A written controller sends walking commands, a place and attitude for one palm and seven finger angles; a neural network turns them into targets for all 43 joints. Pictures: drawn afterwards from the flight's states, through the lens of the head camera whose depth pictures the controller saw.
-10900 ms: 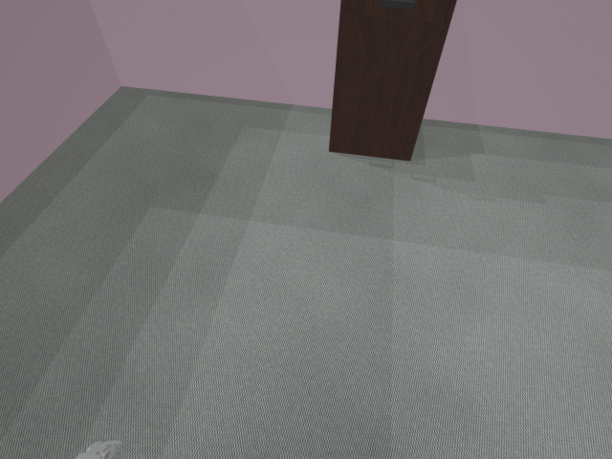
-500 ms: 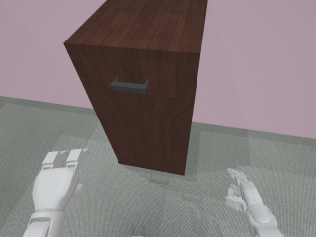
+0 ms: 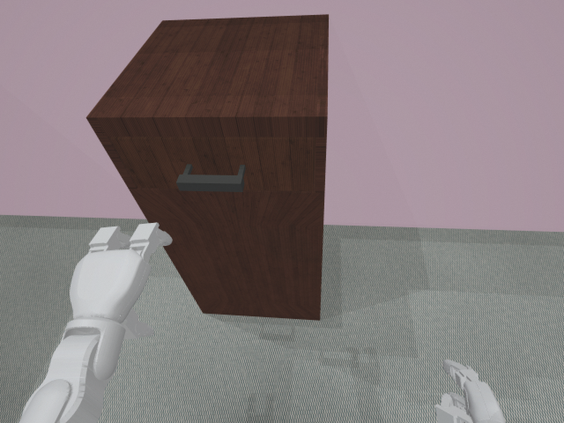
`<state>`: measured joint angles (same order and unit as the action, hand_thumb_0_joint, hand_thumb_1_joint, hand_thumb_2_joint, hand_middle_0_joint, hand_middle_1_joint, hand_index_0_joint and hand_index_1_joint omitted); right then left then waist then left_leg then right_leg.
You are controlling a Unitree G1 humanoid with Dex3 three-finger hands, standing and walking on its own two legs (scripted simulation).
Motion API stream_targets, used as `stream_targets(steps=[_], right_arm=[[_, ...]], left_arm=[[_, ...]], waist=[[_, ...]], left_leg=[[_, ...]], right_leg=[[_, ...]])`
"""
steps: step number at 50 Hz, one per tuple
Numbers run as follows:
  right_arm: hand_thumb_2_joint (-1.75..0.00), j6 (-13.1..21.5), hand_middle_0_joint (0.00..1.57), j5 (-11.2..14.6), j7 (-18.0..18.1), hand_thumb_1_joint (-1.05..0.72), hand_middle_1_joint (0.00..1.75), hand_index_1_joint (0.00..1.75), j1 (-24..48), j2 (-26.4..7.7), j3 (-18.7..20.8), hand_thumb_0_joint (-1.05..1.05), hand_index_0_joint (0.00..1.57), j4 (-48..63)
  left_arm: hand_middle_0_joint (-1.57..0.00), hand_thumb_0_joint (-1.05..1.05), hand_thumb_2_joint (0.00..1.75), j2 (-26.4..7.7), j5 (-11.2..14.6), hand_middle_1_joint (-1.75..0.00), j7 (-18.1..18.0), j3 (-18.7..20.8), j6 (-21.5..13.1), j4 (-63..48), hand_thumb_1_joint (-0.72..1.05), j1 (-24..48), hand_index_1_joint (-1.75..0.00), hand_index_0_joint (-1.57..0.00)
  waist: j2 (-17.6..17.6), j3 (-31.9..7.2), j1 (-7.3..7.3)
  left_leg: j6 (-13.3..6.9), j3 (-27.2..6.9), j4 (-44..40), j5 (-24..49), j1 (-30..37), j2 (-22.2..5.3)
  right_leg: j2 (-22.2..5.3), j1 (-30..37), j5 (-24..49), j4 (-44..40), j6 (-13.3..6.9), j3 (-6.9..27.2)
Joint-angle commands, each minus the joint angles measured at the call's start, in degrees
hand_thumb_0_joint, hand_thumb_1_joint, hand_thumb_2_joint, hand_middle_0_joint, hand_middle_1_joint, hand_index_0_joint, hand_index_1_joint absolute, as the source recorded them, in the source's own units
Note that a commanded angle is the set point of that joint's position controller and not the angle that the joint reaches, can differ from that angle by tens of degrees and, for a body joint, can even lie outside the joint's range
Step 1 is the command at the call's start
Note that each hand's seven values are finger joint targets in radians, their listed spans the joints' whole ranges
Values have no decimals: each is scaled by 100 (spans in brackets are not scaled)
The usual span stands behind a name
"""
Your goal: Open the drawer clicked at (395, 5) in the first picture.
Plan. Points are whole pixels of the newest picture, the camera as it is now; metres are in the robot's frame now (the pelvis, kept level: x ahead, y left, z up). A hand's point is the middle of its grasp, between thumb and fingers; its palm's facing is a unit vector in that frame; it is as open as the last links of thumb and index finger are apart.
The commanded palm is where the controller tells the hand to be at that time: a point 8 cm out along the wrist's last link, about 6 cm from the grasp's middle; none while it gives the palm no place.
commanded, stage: raise the hand with hooked fingers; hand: left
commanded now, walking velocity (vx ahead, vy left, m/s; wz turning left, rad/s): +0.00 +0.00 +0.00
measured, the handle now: (213, 176) +0.55 +0.21 +0.01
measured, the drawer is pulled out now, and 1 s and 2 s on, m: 0.00 0.00 0.00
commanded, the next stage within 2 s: move the hooked fingers above the handle in 0.74 s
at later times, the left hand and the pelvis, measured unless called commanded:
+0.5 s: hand (96, 239) +0.30 +0.28 +0.12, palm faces +0.03 -0.06 -1.00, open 13.8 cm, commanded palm +0.27 +0.28 +0.18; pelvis -0.01 +0.03 +0.01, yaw +2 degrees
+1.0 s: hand (114, 248) +0.30 +0.26 +0.11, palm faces +0.03 -0.06 -1.00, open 13.8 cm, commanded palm +0.29 +0.27 +0.17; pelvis -0.02 +0.02 +0.01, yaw +2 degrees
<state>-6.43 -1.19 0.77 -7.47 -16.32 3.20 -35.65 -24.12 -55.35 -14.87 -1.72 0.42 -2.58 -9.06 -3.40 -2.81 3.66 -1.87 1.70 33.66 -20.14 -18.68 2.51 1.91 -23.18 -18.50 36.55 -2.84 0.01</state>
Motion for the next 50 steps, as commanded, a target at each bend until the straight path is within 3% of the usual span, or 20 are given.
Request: stream_targets(steps=[1,5,7,12,17,21,25,28,30,34,37,40,42,44,46,50], right_arm=[[-90,197,20,102,28,-90,30,30,899,-325,-53,0,20,1009],[-90,119,20,149,18,-90,30,30,879,-326,-108,0,20,999],[-90,70,20,165,21,-90,30,30,856,-315,-157,0,20,973],[-90,9,20,159,22,-90,30,30,794,-334,-218,0,20,964],[-90,-20,20,178,10,-90,30,30,689,-369,-235,0,20,900],[-90,-20,20,174,-78,-90,30,30,545,-394,-198,0,20,932],[-90,-3,20,151,-143,-90,30,30,550,-435,-141,0,20,968],[-90,6,20,143,-142,-90,30,30,452,-449,-99,0,20,919],[-90,29,20,147,-143,-90,30,30,492,-463,-84,0,20,902],[-90,25,20,167,-133,-90,30,30,463,-465,-53,0,20,824],[-90,16,20,187,-125,-90,30,30,477,-465,-49,0,20,777],[-90,24,20,206,-101,-90,30,30,592,-477,-77,0,20,827],[-90,10,20,191,-82,-90,30,30,569,-462,-86,0,20,805],[-90,11,20,198,-57,-90,30,30,585,-449,-114,0,20,791],[-90,26,20,205,-16,-90,30,30,519,-450,-125,0,20,751],[-90,29,20,230,92,-90,30,30,476,-468,-146,0,20,685]], left_arm=[[-30,0,31,-1305,-20,-118,59,692,185,-1132,-48,1492,-118,-30],[-30,0,30,-1305,43,-120,376,593,348,-957,-50,2023,-120,-30],[-30,0,30,-1294,57,-120,576,467,407,-785,-50,2369,-120,-30],[-30,0,30,-1504,101,-120,1025,447,363,-760,-50,3104,-120,-30],[-30,0,30,-1713,218,-120,1382,517,198,-557,-50,3668,-120,-30],[-30,0,30,-1544,348,-120,1585,518,29,-448,-50,3089,-120,-30],[-30,0,30,-1712,354,-120,1516,739,-237,-854,-50,3107,-120,-30],[-30,0,30,-1773,385,-120,1341,841,-375,-882,-50,3156,-120,-30],[-30,0,30,-1889,387,-120,1199,981,-430,-998,-50,3238,-120,-30],[-30,0,30,-1775,355,-120,1020,843,-385,-855,-50,3275,-120,-30],[-30,0,30,-1706,376,-120,1030,762,-296,-714,-50,3185,-120,-30],[-30,0,30,-1695,363,-120,1086,694,-225,-740,-50,3166,-120,-30],[-30,0,30,-1702,349,-120,1118,666,-234,-720,-50,3158,-120,-30],[-30,0,30,-1515,342,-120,1141,438,-228,-568,-50,3467,-120,-30],[-30,0,30,-1718,298,-120,1135,620,-238,-209,-50,3573,-120,-30],[-30,0,30,-1911,226,-120,1093,670,-298,409,-50,4293,-120,-30]], waist=[[162,-1224,174],[34,-1057,135],[241,-872,90],[21,-1064,80],[45,-1013,39],[133,-1096,132],[-38,-1275,175],[53,-1211,188],[-75,-1347,208],[-114,-1317,181],[94,-1249,137],[-12,-1221,133],[121,-1166,122],[113,-1031,44],[341,-982,68],[257,-999,-12]], left_leg=[[-30,-178,-533,1918,345,-5],[18,-225,-749,2192,632,-76],[29,-231,-869,2098,643,-97],[69,-308,-999,2472,970,-127],[125,-386,-1105,2674,1071,-177],[195,-423,-1097,3191,1104,-212],[266,-526,-1063,3464,1200,-264],[289,-544,-1100,3288,1147,-252],[287,-541,-1099,3139,1151,-223],[290,-497,-1113,2936,1127,-199],[250,-444,-1149,2675,1031,-174],[205,-423,-1181,2484,968,-152],[179,-382,-1194,2463,930,-140],[155,-362,-1190,2260,883,-121],[86,-307,-1196,1998,763,-96],[24,-222,-1148,1656,578,-25]], right_leg=[[-178,1302,1731,-635,14,336],[-119,1357,1737,-800,-5,165],[-112,1372,1597,-899,0,98],[-107,1610,1726,-1035,-23,25],[-87,1618,1679,-1160,-31,-56],[-88,1699,1861,-1162,-27,-98],[-49,1607,1821,-1128,-25,-89],[-63,1531,1699,-1144,-26,-116],[-43,1588,1651,-1137,-40,-74],[-70,1495,1548,-1146,-37,-88],[-66,1539,1500,-1190,-29,-80],[-51,1587,1442,-1216,-35,-45],[-75,1624,1486,-1231,-29,-48],[-80,1464,1391,-1256,-19,-61],[-80,1498,1237,-1300,-12,-26],[-94,1474,1087,-1343,7,59]])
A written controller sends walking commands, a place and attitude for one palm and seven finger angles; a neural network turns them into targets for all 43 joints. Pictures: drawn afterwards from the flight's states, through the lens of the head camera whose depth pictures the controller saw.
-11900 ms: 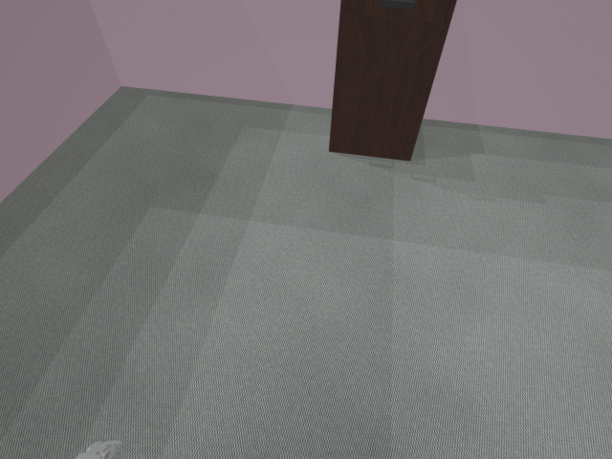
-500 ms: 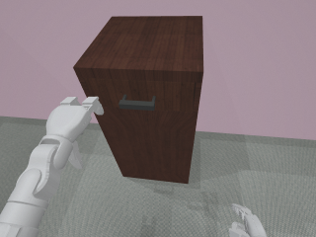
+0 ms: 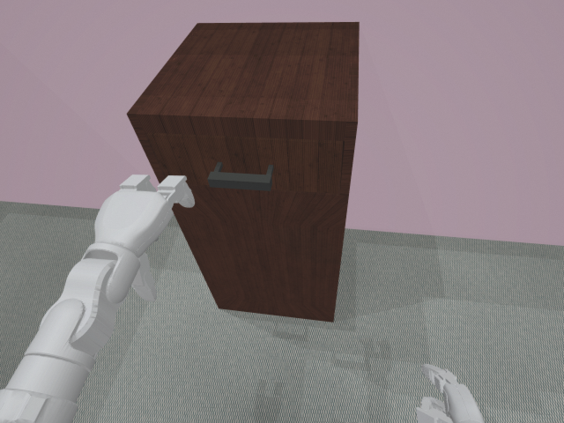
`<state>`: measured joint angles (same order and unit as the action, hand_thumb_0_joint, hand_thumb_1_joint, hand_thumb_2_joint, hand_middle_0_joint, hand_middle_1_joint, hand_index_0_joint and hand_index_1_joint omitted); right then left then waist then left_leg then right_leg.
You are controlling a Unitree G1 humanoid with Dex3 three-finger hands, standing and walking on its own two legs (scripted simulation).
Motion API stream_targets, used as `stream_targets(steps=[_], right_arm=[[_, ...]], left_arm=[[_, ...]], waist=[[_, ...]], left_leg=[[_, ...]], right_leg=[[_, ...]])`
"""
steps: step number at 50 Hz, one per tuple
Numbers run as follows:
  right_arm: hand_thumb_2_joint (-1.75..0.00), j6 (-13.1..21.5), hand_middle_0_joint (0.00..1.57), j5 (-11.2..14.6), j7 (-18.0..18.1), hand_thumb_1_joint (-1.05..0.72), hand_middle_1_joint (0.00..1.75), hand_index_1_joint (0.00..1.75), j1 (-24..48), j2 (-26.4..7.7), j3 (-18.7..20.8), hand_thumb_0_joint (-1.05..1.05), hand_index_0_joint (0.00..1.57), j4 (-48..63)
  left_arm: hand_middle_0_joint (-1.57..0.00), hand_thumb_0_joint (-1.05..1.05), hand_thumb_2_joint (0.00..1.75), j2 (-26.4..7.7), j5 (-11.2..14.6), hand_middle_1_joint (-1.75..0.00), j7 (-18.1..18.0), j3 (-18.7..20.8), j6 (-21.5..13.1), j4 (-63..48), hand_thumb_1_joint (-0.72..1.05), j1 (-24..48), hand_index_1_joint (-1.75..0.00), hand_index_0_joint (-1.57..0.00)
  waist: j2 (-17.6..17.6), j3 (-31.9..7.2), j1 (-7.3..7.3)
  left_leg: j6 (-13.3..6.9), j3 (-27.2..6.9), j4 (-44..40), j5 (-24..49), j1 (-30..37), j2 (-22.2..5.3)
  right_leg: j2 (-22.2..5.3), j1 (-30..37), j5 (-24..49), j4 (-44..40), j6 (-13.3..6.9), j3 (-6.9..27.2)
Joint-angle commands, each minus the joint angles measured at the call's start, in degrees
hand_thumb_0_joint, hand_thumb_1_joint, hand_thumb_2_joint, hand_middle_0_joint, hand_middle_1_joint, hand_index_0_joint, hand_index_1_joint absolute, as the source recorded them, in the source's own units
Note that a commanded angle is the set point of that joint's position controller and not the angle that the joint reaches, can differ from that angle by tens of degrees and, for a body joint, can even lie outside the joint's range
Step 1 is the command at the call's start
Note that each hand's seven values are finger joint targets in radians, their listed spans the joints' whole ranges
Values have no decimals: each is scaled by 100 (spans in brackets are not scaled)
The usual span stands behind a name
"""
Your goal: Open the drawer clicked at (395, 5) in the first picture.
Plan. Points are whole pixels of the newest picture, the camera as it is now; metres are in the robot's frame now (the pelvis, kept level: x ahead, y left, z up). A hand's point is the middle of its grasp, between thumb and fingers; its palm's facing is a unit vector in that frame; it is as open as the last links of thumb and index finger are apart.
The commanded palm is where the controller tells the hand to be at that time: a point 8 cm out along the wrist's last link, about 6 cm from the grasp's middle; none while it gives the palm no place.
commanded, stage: move the hooked fingers above the handle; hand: left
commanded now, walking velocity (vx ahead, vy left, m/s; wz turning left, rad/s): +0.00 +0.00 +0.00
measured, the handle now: (242, 174) +0.57 +0.17 -0.01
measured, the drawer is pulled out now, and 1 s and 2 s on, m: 0.00 0.00 0.00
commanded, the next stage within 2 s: none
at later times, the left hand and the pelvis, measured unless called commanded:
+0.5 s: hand (188, 213) +0.39 +0.21 +0.07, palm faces -0.01 -0.04 -1.00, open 13.8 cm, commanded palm +0.38 +0.22 +0.14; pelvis +0.01 -0.01 -0.01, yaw -1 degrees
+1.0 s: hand (210, 192) +0.45 +0.19 +0.06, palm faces -0.01 -0.01 -1.00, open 13.8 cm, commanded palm +0.44 +0.19 +0.12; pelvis +0.02 -0.01 -0.01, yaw -1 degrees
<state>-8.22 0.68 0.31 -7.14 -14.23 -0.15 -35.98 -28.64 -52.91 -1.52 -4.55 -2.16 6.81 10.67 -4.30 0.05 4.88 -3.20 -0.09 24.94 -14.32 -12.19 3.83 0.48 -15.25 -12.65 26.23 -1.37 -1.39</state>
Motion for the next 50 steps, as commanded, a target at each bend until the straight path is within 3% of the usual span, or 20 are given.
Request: stream_targets(steps=[1,2,5,7,9,11,13,17,20,21,22,25,26,28,33,37,41,43,47,50], right_arm=[[-90,219,20,37,154,-90,30,30,392,-656,195,0,20,700],[-90,235,20,29,168,-90,30,30,373,-638,214,0,20,717],[-90,258,20,30,188,-90,30,30,281,-666,251,0,20,711],[-90,256,20,26,182,-90,30,30,217,-642,270,0,20,715],[-90,226,20,28,188,-90,30,30,165,-682,280,0,20,721],[-90,203,20,31,168,-90,30,30,127,-702,301,0,20,727],[-90,187,20,38,159,-90,30,30,80,-710,325,0,20,731],[-90,178,20,39,158,-90,30,30,-17,-723,389,0,20,739],[-90,182,20,62,173,-90,30,30,-100,-740,423,0,20,696],[-90,182,20,70,188,-90,30,30,-151,-742,433,0,20,650],[-90,186,20,68,190,-90,30,30,-183,-717,429,0,20,635],[-90,205,20,49,181,-90,30,30,-318,-733,484,0,20,585],[-90,198,20,55,173,-90,30,30,-363,-724,491,0,20,550],[-90,181,20,67,145,-90,30,30,-369,-711,482,0,20,544],[-90,111,20,89,103,-90,30,30,-388,-733,460,0,20,580],[-90,73,20,76,145,-90,30,30,-463,-744,442,0,20,594],[-90,90,20,59,157,-90,30,30,-579,-705,475,0,20,560],[-90,94,20,37,169,-90,30,30,-660,-715,490,0,20,515],[-90,91,20,43,139,-90,30,30,-821,-724,522,0,20,396],[-90,98,20,27,106,-90,30,30,-941,-726,563,0,20,352]], left_arm=[[-30,0,30,-1482,-59,-120,-258,943,-86,-450,-50,2477,-120,-30],[-30,0,30,-1366,-43,-120,-261,815,-139,-457,-50,2604,-120,-30],[-30,0,30,-1507,-41,-120,-265,930,-247,-229,-50,2727,-120,-30],[-30,0,30,-1338,0,-120,-244,798,-302,-102,-50,2670,-120,-30],[-30,0,30,-1514,-3,-120,-240,989,-312,126,-50,2525,-120,-30],[-30,0,30,-1479,-10,-120,-245,965,-328,149,-50,2574,-120,-30],[-30,0,30,-1337,-8,-120,-259,827,-335,195,-50,2646,-120,-30],[-30,0,30,-1473,-41,-120,-363,968,-412,132,-50,2707,-120,-30],[-30,0,30,-1353,-83,-120,-473,841,-404,342,-50,3116,-120,-30],[-30,0,30,-1526,-140,-120,-545,948,-413,410,-50,3245,-120,-30],[-30,0,30,-1252,-169,-120,-580,667,-397,494,-50,3455,-120,-30],[-30,0,30,-1370,-243,-120,-729,778,-374,536,-50,3644,-120,-30],[-30,0,30,-1427,-272,-120,-773,840,-348,639,-50,3661,-120,-30],[-30,0,30,-1145,-258,-120,-799,610,-259,817,-50,3640,-120,-30],[-30,0,30,-962,-352,-120,-770,425,3,1289,-50,3728,-120,-30],[-30,0,30,-1147,-410,-120,-731,556,39,1603,-50,3917,-120,-30],[-30,0,30,-1004,-453,-120,-781,375,-136,1582,-50,4498,-120,-30],[-30,0,30,-1111,-461,-120,-838,487,-197,1759,-50,4578,-120,-30],[-30,0,30,-888,-520,-120,-936,279,-235,2221,-50,4949,-120,-30],[-30,0,30,-574,-550,-120,-1004,-20,-225,2368,-50,5401,-120,-30]], waist=[[339,-1408,-125],[281,-1534,-142],[168,-1730,-162],[285,-1719,-164],[397,-1698,-115],[453,-1796,-116],[411,-1790,-160],[395,-2046,-136],[440,-1981,-242],[412,-2043,-242],[363,-2034,-314],[226,-2438,-290],[296,-2446,-283],[302,-2360,-317],[490,-2167,-332],[634,-2251,-333],[342,-2443,-423],[406,-2479,-455],[445,-2337,-597],[291,-2459,-722]], left_leg=[[153,-42,-250,1121,-81,-145],[136,-20,-204,1186,-5,-135],[132,-1,-104,1320,-54,-120],[111,33,-55,1429,-98,-125],[105,49,-25,1502,-292,-108],[92,73,27,1554,-348,-109],[89,96,73,1585,-379,-108],[67,85,174,1694,-409,-102],[61,95,234,1557,-433,-107],[58,102,247,1501,-445,-111],[64,86,267,1477,-414,-105],[82,56,384,1859,-253,-112],[87,65,380,1906,-281,-130],[97,63,391,1956,-320,-139],[101,81,396,1977,-445,-170],[62,111,432,1921,-528,-165],[66,95,527,2059,-362,-173],[71,94,563,2077,-382,-175],[94,60,645,2040,-443,-183],[120,9,719,2128,-325,-191]], right_leg=[[30,712,531,-265,-143,191],[20,719,638,-248,-136,201],[33,784,846,-178,-140,247],[5,778,1057,-136,-128,243],[1,869,1236,-73,-126,257],[-7,894,1366,-27,-109,301],[-17,815,1449,26,-107,291],[-11,864,1594,146,-106,319],[14,625,1410,149,-97,313],[15,596,1332,172,-99,324],[18,475,1288,196,-107,297],[57,541,1564,326,-143,280],[48,554,1625,346,-135,273],[56,474,1684,381,-142,249],[66,379,1695,421,-144,206],[58,466,1756,442,-133,243],[62,295,1773,497,-149,248],[68,269,1824,516,-139,254],[95,-66,1674,562,-148,191],[112,-295,1555,591,-163,150]])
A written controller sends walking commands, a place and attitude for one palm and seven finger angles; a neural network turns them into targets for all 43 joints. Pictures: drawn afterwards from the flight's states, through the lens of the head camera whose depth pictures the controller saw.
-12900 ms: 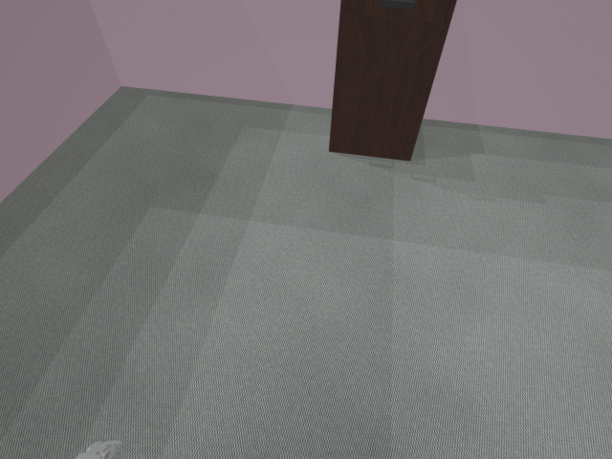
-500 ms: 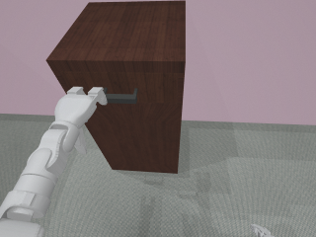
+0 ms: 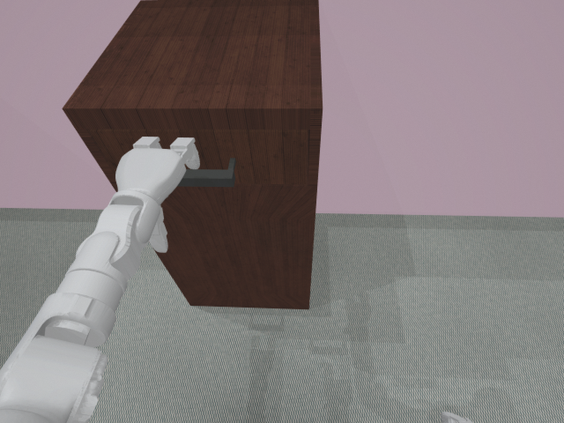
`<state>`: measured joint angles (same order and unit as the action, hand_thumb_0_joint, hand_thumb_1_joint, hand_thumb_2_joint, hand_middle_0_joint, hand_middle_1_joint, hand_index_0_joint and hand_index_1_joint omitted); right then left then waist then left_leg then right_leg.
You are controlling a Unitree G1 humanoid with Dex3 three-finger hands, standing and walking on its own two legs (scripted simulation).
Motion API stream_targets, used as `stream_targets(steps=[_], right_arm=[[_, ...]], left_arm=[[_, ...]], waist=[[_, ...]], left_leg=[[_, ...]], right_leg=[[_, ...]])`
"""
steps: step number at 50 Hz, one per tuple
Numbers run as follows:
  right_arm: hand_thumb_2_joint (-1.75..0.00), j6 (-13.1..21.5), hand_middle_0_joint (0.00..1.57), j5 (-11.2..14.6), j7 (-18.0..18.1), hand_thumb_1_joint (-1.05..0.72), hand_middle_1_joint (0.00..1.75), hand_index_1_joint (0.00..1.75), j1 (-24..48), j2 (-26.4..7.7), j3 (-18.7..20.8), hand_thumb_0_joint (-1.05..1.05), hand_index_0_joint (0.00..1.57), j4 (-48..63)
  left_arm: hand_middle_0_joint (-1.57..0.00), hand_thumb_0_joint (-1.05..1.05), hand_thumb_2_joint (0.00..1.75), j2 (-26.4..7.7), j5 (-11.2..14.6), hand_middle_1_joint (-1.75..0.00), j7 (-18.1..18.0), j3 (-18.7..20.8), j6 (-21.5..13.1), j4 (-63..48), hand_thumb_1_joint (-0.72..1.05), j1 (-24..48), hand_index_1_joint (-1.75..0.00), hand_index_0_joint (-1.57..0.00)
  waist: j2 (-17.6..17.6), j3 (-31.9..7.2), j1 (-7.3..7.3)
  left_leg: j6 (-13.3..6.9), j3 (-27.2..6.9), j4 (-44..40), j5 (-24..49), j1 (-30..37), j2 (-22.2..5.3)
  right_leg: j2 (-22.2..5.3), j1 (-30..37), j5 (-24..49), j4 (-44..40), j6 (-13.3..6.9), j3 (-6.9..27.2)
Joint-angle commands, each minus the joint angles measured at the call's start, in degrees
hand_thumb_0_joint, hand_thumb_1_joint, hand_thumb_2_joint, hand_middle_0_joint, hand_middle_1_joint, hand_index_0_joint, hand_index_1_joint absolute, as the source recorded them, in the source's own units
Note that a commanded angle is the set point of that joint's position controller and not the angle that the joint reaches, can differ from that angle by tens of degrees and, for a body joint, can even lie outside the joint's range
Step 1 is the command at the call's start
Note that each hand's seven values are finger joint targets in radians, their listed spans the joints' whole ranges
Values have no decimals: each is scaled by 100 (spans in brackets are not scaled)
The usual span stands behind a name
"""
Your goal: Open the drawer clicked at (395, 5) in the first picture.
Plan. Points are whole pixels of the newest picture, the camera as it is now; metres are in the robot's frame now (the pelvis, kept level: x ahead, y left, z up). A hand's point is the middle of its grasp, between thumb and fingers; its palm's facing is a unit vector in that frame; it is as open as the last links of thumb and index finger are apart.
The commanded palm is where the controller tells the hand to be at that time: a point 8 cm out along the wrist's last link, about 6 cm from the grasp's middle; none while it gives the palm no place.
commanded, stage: move the hooked fingers above the handle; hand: left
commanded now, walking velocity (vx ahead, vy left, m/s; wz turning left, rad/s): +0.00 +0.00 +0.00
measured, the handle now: (201, 170) +0.55 +0.19 +0.00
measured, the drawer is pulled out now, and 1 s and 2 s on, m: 0.00 0.00 0.00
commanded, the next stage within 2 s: lower the fingers behind the handle in 1.14 s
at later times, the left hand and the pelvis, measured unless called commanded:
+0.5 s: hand (196, 170) +0.49 +0.17 +0.06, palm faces -0.02 -0.02 -1.00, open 13.8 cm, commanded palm +0.46 +0.19 +0.12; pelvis +0.00 +0.00 -0.01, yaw -2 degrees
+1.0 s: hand (180, 174) +0.47 +0.20 +0.07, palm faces -0.03 -0.01 -1.00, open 13.8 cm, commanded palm +0.46 +0.20 +0.12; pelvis +0.00 +0.00 +0.00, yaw -1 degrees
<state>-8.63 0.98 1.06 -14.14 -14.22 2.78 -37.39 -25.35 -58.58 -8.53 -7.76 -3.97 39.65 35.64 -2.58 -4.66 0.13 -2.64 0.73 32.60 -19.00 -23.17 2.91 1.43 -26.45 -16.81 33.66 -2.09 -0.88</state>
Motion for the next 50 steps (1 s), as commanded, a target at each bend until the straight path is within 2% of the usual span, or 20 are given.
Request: stream_targets(steps=[1,4,9,11,12,14,15,17,18,20,23,28,30,33,39,41,43,44,49,50], right_arm=[[-90,133,20,-7,28,-90,30,30,-309,-747,274,0,20,440],[-90,125,20,-47,-12,-90,30,30,-420,-730,300,0,20,391],[-90,86,20,-56,-29,-90,30,30,-554,-793,276,0,20,306],[-90,89,20,-68,-17,-90,30,30,-611,-816,269,0,20,324],[-90,93,20,-66,-19,-90,30,30,-630,-797,275,0,20,338],[-90,112,20,-56,-13,-90,30,30,-732,-816,286,0,20,284],[-90,132,20,-64,-1,-90,30,30,-793,-844,285,0,20,277],[-90,160,20,-71,20,-90,30,30,-901,-857,291,0,20,269],[-90,171,20,-91,9,-90,30,30,-931,-832,313,0,20,288],[-90,176,20,-115,4,-90,30,30,-996,-850,319,0,20,280],[-90,159,20,-88,16,-90,30,30,-986,-885,292,0,20,291],[-90,161,20,-70,8,-90,30,30,-955,-877,329,0,20,338],[-90,168,20,-66,-4,-90,30,30,-945,-867,341,0,20,336],[-90,179,20,-68,17,-90,30,30,-924,-879,359,0,20,299],[-90,195,20,-47,28,-90,30,30,-866,-862,334,0,20,220],[-90,195,20,-42,33,-90,30,30,-842,-847,323,0,20,259],[-90,174,20,-43,58,-90,30,30,-806,-868,291,0,20,255],[-90,180,20,-37,52,-90,30,30,-780,-857,285,0,20,276],[-90,170,20,-42,67,-90,30,30,-775,-861,270,0,20,341],[-90,165,20,-52,59,-90,30,30,-786,-850,272,0,20,364]], left_arm=[[-30,0,30,-1141,-9,-120,-349,489,-58,-847,-50,3027,-120,-30],[-30,0,30,-933,-28,-120,-467,353,-47,-672,-50,3249,-120,-30],[-30,0,30,-1154,-130,-120,-658,555,162,98,-50,3445,-120,-30],[-30,0,30,-1331,-197,-120,-724,666,214,212,-50,3609,-120,-30],[-30,0,30,-1201,-209,-120,-738,568,247,300,-50,3612,-120,-30],[-30,0,30,-1020,-207,-120,-739,398,328,586,-50,3810,-120,-30],[-30,0,30,-1163,-199,-120,-734,508,323,673,-50,3955,-120,-30],[-30,0,30,-1360,-234,-120,-751,600,282,625,-50,4138,-120,-30],[-30,0,30,-1213,-231,-120,-750,520,246,569,-50,4109,-120,-30],[-30,0,30,-1304,-210,-120,-740,655,191,618,-50,3955,-120,-30],[-30,0,30,-1681,-225,-120,-759,953,224,850,-50,3554,-120,-30],[-30,0,30,-1614,-242,-120,-773,898,198,551,-50,3421,-120,-30],[-30,0,30,-1371,-172,-120,-730,706,164,403,-50,3537,-120,-30],[-30,0,30,-1537,-174,-120,-726,798,87,189,-50,3572,-120,-30],[-30,0,30,-1356,-169,-120,-738,607,111,334,-50,3803,-120,-30],[-30,0,30,-1289,-123,-120,-698,547,112,362,-50,3800,-120,-30],[-30,0,30,-1524,-170,-120,-676,703,156,523,-50,3738,-120,-30],[-30,0,30,-1289,-155,-120,-644,484,162,468,-50,3847,-120,-30],[-30,0,30,-1363,-142,-120,-522,550,109,506,-50,3731,-120,-30],[-30,0,30,-1148,-103,-120,-493,383,72,459,-50,3844,-120,-30]], waist=[[123,-2113,-212],[6,-2278,-251],[275,-2103,-311],[251,-2286,-312],[202,-2349,-326],[262,-2141,-483],[337,-2207,-502],[161,-2499,-500],[36,-2631,-476],[159,-2785,-447],[304,-2499,-358],[131,-2546,-313],[202,-2507,-401],[82,-2576,-393],[170,-2188,-523],[98,-2311,-511],[173,-2246,-483],[178,-2219,-534],[97,-2275,-488],[169,-2315,-550]], left_leg=[[73,-85,-39,2556,760,-110],[95,-100,42,2814,837,-123],[58,-57,30,2469,372,-124],[48,-47,33,2454,248,-111],[44,-28,58,2453,263,-108],[32,-14,62,2260,219,-134],[20,-31,72,2257,138,-121],[10,-26,115,2330,172,-120],[17,-10,140,2441,273,-122],[17,-31,178,2722,283,-140],[-9,66,99,2453,-58,-133],[-10,106,51,2563,64,-156],[-23,89,51,2591,150,-157],[-36,85,35,2535,291,-150],[-29,39,14,2233,330,-139],[-27,42,22,2286,352,-116],[-22,45,32,2265,266,-116],[-20,47,33,2253,275,-116],[-12,36,106,2381,330,-121],[-10,9,132,2448,336,-114]], right_leg=[[19,847,1937,-119,-96,118],[35,774,2062,-50,-106,96],[55,734,1968,-26,-93,97],[48,875,2032,20,-92,120],[52,845,2037,23,-89,124],[67,637,1889,-39,-70,112],[69,734,1914,-28,-72,127],[60,795,2032,28,-62,175],[63,802,2092,38,-63,169],[75,949,2300,70,-65,166],[66,1091,2325,14,-41,194],[58,1139,2383,-26,-45,199],[61,1121,2385,-79,-38,201],[57,1112,2357,-104,-28,230],[65,790,1986,-178,-31,177],[51,879,2049,-165,-35,188],[46,887,2078,-130,-36,182],[39,836,2076,-140,-26,180],[36,796,2150,-84,-37,172],[38,791,2169,-75,-35,156]])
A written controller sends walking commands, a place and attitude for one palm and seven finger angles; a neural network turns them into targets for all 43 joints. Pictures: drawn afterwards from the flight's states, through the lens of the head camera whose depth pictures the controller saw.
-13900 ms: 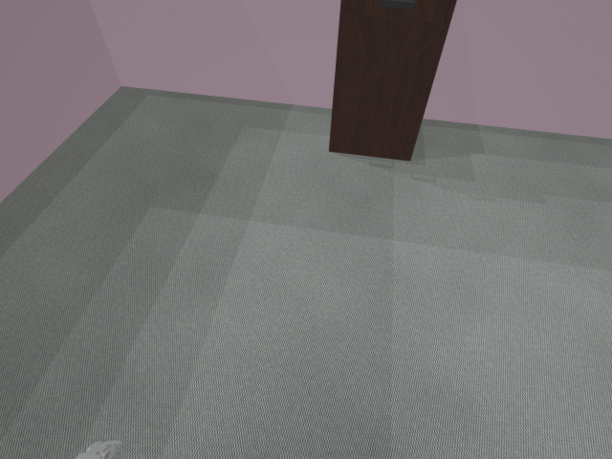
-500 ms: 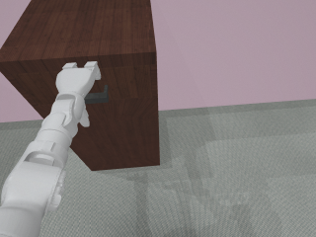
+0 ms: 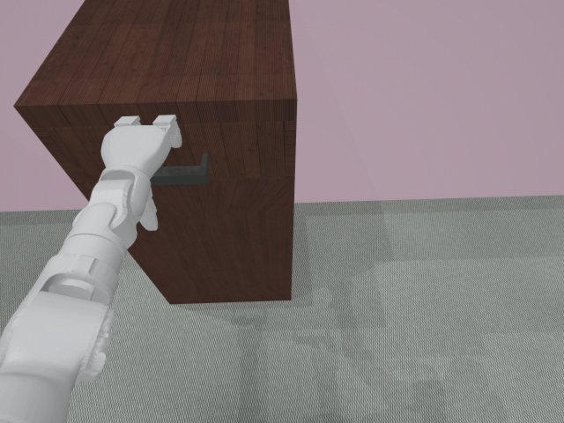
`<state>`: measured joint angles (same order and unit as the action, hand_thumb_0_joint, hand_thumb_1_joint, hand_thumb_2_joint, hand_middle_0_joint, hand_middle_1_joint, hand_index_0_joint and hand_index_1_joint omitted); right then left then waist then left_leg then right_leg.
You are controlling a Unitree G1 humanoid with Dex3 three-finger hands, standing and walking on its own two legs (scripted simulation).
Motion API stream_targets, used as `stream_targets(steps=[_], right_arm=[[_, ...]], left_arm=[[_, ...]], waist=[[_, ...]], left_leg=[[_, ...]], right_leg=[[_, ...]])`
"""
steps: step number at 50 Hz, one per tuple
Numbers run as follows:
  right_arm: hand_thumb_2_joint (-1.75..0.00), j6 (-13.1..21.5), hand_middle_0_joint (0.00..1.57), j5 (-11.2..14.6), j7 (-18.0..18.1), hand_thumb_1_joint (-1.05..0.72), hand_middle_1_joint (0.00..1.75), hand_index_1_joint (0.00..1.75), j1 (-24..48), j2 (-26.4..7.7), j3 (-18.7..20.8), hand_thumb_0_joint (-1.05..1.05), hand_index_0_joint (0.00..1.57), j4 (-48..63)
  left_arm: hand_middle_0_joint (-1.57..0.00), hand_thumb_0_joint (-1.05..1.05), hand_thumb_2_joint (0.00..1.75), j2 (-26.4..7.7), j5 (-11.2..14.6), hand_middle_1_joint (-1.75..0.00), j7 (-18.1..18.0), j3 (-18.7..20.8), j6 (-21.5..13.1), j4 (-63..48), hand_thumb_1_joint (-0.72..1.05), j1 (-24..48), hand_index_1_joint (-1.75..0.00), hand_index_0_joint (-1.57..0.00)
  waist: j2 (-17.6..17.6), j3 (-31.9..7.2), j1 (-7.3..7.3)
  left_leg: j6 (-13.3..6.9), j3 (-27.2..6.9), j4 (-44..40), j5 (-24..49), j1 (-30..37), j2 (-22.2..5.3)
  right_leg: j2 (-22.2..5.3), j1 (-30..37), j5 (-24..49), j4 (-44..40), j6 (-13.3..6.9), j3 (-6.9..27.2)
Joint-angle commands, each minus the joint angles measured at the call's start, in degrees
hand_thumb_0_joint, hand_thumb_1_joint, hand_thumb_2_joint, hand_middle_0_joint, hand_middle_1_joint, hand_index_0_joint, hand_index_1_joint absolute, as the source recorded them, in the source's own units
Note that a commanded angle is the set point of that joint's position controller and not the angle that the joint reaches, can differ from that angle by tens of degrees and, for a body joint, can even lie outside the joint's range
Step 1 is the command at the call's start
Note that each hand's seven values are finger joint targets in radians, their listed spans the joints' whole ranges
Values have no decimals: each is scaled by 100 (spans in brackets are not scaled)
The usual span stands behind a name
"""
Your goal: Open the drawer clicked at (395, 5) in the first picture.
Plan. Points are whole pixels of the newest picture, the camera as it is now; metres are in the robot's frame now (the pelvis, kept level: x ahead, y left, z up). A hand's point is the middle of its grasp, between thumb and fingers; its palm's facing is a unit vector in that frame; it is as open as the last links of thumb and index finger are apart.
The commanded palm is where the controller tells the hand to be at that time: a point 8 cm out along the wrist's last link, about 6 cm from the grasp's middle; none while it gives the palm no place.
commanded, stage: move the hooked fingers above the handle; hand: left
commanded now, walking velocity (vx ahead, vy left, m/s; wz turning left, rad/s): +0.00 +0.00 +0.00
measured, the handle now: (173, 167) +0.54 +0.20 +0.01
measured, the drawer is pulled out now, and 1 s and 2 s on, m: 0.00 0.00 0.00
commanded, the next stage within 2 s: lower the fingers behind the handle in 0.14 s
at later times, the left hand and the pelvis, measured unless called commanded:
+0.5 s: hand (157, 178) +0.48 +0.20 +0.04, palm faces -0.07 -0.04 -1.00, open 13.8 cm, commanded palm +0.46 +0.21 +0.11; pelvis +0.01 +0.01 +0.00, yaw -1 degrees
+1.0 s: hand (160, 191) +0.48 +0.20 +0.02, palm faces -0.04 -0.04 -1.00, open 13.8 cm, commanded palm +0.46 +0.21 +0.07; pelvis +0.00 +0.01 -0.02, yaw -1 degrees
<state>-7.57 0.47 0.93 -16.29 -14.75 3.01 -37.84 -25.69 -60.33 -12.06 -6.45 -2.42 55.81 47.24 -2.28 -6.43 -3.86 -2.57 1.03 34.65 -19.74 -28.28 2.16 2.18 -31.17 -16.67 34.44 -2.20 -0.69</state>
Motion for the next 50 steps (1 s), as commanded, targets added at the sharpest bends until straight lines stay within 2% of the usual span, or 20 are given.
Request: stream_targets(steps=[1,7,11,13,15,18,20,22,26,28,31,32,35,37,42,43,45,47,49,50], right_arm=[[-90,64,20,12,68,-90,30,30,-584,-783,253,0,20,405],[-90,65,20,-36,67,-90,30,30,-669,-787,267,0,20,355],[-90,60,20,-36,68,-90,30,30,-738,-823,248,0,20,331],[-90,45,20,-40,57,-90,30,30,-763,-813,256,0,20,324],[-90,36,20,-37,37,-90,30,30,-816,-830,284,0,20,324],[-90,18,20,-32,38,-90,30,30,-871,-860,296,0,20,299],[-90,12,20,-48,52,-90,30,30,-893,-869,309,0,20,302],[-90,16,20,-79,35,-90,30,30,-946,-838,339,0,20,295],[-90,8,20,-120,-22,-90,30,30,-980,-843,363,0,20,233],[-90,16,20,-120,-62,-90,30,30,-936,-842,375,0,20,203],[-90,18,20,-120,-64,-90,30,30,-946,-870,375,0,20,186],[-90,17,20,-108,-69,-90,30,30,-932,-854,367,0,20,173],[-90,46,20,-117,-43,-90,30,30,-960,-878,379,0,20,149],[-90,58,20,-110,-29,-90,30,30,-999,-857,386,0,20,152],[-90,83,20,-120,-3,-90,30,30,-992,-853,341,0,20,154],[-90,90,20,-115,4,-90,30,30,-1000,-865,333,0,20,158],[-90,109,20,-146,-4,-90,30,30,-1013,-861,334,0,20,186],[-90,118,20,-160,-29,-90,30,30,-1048,-849,337,0,20,167],[-90,111,20,-170,-36,-90,30,30,-1053,-877,331,0,20,184],[-90,102,20,-188,-44,-90,30,30,-1058,-867,340,0,20,191]], left_arm=[[-30,0,30,-1119,66,-120,-140,256,-111,-1156,-50,2705,-120,-30],[-30,0,30,-1338,11,-120,-307,468,-157,-1147,-50,2897,-120,-30],[-30,0,30,-1683,-29,-120,-403,711,-59,-993,-50,2960,-120,-30],[-30,0,30,-1468,-40,-120,-377,549,-3,-879,-50,2790,-120,-30],[-30,0,30,-1335,8,-120,-289,535,-1,-719,-50,2499,-120,-30],[-30,0,30,-1196,37,-120,-195,365,-85,-825,-50,2560,-120,-30],[-30,0,30,-1398,37,-120,-197,558,-227,-918,-50,2511,-120,-30],[-30,0,30,-1408,13,-120,-280,607,-379,-1171,-50,2481,-120,-30],[-30,0,30,-1604,-57,-120,-566,876,-435,-1195,-50,2306,-120,-30],[-30,0,30,-1366,-90,-120,-712,729,-308,-998,-50,2240,-120,-30],[-30,0,30,-1491,-129,-120,-840,776,-156,-973,-50,2429,-120,-30],[-30,0,30,-1231,-139,-120,-833,528,-98,-894,-50,2535,-120,-30],[-30,0,30,-1227,-105,-120,-793,531,-64,-830,-50,2692,-120,-30],[-30,0,30,-1157,-100,-120,-736,485,-98,-808,-50,2602,-120,-30],[-30,0,30,-1028,-131,-120,-734,375,-170,-521,-50,2563,-120,-30],[-30,0,30,-1193,-157,-120,-774,498,-181,-528,-50,2598,-120,-30],[-30,0,30,-1209,-171,-120,-833,538,-227,-596,-50,2680,-120,-30],[-30,0,30,-1049,-209,-120,-894,426,-177,-457,-50,2634,-120,-30],[-30,0,30,-1343,-230,-120,-964,689,-139,-448,-50,2481,-120,-30],[-30,0,30,-1146,-202,-120,-966,555,-131,-473,-50,2531,-120,-30]], waist=[[89,-2061,-145],[67,-2278,-159],[79,-2381,-106],[-4,-2427,-115],[185,-2412,-101],[195,-2256,-177],[201,-2339,-151],[-103,-2540,-66],[-85,-2597,-17],[-65,-2360,-83],[-129,-2564,-111],[-135,-2464,-201],[-14,-2467,-282],[-92,-2596,-262],[-109,-2218,-323],[-19,-2215,-307],[-146,-2443,-281],[-165,-2391,-321],[-191,-2566,-213],[-142,-2647,-272]], left_leg=[[-15,-33,-59,2491,842,-47],[-1,-53,33,2631,866,-57],[-1,-48,27,2630,662,-55],[18,-40,50,2780,734,-69],[13,-48,86,3005,735,-94],[-1,-53,73,2802,720,-114],[-16,-67,118,2868,697,-105],[8,-92,167,3134,844,-121],[54,-141,281,3504,795,-163],[62,-108,288,3263,706,-164],[51,-94,318,3133,689,-145],[62,-118,321,3022,691,-142],[39,-152,361,2959,752,-156],[45,-158,402,2989,846,-160],[50,-185,446,2634,615,-156],[43,-184,458,2533,512,-153],[59,-213,528,2668,513,-143],[71,-209,588,2703,485,-162],[74,-188,639,2799,425,-156],[75,-212,685,2965,464,-161]], right_leg=[[-34,1164,2090,-150,-27,134],[-13,1110,2139,-56,-25,132],[-13,1257,2218,-2,-31,136],[-4,1206,2270,7,-31,111],[13,1247,2389,1,-29,106],[12,1084,2276,-45,-10,118],[17,1138,2312,-19,-25,137],[25,1062,2340,56,-37,139],[52,938,2398,195,-41,96],[70,738,2225,169,-42,59],[65,789,2212,202,-43,82],[73,656,2097,188,-42,64],[80,569,2010,171,-36,66],[79,538,2007,191,-26,61],[92,186,1692,229,-44,26],[87,209,1660,254,-43,36],[92,205,1721,352,-60,29],[102,74,1708,398,-51,5],[106,174,1810,467,-58,30],[108,167,1912,495,-51,17]])
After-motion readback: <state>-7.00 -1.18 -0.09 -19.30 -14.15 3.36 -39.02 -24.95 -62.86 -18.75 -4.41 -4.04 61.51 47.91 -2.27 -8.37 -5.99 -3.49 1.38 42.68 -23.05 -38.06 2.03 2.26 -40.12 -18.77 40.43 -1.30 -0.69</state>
